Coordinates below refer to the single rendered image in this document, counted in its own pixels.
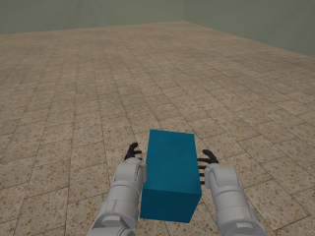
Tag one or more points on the left robot upper arm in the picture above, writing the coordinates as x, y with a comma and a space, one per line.
112, 231

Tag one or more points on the right robot hand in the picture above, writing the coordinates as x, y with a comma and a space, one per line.
210, 160

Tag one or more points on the right robot forearm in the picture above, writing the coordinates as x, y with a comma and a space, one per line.
234, 214

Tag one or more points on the carton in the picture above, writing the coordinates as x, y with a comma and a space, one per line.
173, 187

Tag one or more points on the left robot hand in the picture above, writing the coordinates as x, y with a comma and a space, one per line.
131, 152

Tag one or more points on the left robot forearm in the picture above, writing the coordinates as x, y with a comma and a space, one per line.
121, 206

